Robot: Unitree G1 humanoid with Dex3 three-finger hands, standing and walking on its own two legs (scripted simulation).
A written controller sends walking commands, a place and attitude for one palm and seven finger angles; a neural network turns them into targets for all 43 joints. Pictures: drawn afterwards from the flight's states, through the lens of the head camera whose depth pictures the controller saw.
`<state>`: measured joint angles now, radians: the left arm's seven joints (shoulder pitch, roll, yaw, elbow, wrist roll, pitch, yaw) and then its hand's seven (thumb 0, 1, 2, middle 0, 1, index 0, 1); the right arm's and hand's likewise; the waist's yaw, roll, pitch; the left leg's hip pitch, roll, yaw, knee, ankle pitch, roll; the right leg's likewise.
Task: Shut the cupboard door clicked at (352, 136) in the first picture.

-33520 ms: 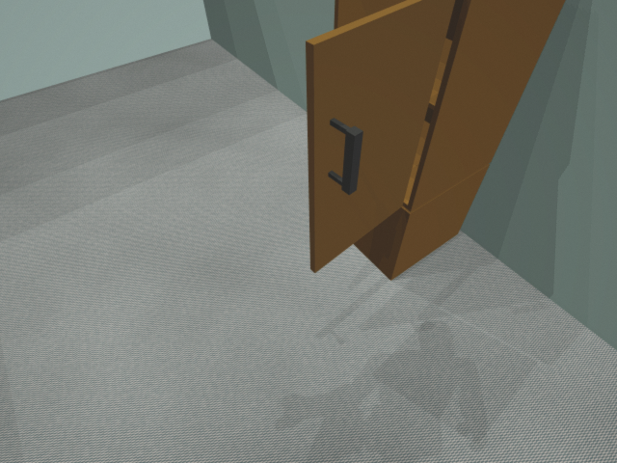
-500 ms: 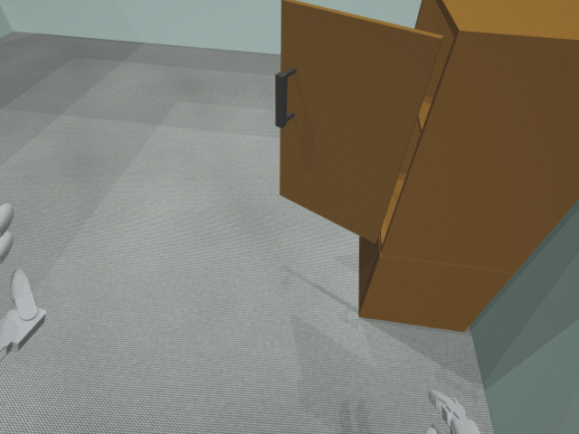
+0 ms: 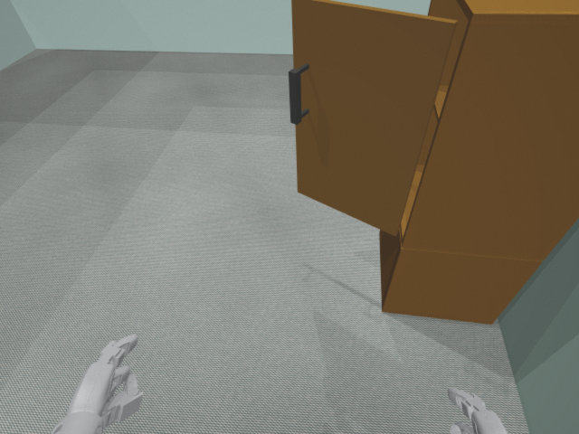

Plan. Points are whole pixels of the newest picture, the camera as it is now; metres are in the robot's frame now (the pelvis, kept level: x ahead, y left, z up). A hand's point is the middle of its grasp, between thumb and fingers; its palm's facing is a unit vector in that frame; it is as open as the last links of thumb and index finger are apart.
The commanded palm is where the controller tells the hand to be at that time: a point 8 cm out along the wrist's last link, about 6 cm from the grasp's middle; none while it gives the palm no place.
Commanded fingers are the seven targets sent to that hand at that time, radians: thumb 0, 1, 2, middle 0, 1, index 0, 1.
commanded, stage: let the arm hang, fingers relaxed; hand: left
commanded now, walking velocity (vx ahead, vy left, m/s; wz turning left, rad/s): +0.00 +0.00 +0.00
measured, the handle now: (300, 94) +0.89 +0.03 +0.05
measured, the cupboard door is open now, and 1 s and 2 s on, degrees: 63 63 63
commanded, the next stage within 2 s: look to check the result in 0.94 s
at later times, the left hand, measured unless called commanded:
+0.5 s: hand out of the picture -0.09 +0.19 -0.16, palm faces +0.01 -0.98 -0.20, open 7.3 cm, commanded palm none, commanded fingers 0.00 0.90 0.90 -0.20 -0.30 -0.20 -0.30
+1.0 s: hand out of the picture -0.01 +0.18 -0.16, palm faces -0.01 -0.98 -0.21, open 7.4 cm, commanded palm none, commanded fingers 0.00 0.90 0.90 -0.20 -0.30 -0.20 -0.30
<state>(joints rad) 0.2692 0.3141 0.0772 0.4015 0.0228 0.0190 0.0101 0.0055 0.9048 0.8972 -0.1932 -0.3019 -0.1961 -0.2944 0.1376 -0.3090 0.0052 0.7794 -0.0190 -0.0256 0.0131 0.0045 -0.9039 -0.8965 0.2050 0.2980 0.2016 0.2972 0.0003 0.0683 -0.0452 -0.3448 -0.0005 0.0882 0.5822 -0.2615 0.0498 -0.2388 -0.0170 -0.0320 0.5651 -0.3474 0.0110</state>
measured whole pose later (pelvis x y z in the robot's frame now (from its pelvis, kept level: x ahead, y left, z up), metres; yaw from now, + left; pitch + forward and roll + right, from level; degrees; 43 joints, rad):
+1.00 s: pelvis -0.02 +0.00 +0.01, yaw -1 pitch -2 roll +0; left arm 0.28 0.18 0.01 1.12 0.02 0.00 0.02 0.00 0.91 0.90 -0.20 -0.30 -0.20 -0.29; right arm 0.27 -0.20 -0.02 1.12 -0.02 0.00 -0.02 0.00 -0.91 -0.90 0.20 0.30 0.20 0.30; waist -0.02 0.00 0.02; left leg -0.21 0.00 0.10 0.38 -0.14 0.05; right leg -0.13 -0.01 -0.02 0.40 -0.23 0.01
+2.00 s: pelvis +0.01 +0.00 -0.01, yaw +10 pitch -2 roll -1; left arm 0.21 0.22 0.06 1.00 0.03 0.02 0.02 0.00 0.91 0.90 -0.20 -0.30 -0.20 -0.29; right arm 0.21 -0.20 -0.04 1.01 -0.02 0.06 0.02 0.00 -0.91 -0.90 0.20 0.30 0.20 0.30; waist -0.03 -0.03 0.12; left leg -0.33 0.01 0.07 0.66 -0.28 -0.01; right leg -0.15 -0.08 -0.18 0.64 -0.43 0.02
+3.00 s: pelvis +0.02 +0.01 +0.01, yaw +46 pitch +1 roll -1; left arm 0.22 0.27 0.09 0.90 0.03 0.05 -0.01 0.01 0.91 0.90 -0.19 -0.30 -0.20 -0.29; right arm 0.19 -0.22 -0.03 0.88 -0.03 0.00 0.01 0.00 -0.91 -0.90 0.20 0.30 0.20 0.30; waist 0.01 -0.03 0.10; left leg -0.23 -0.01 -0.04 0.52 -0.31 0.02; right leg -0.49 -0.10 -0.04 1.03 -0.41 0.07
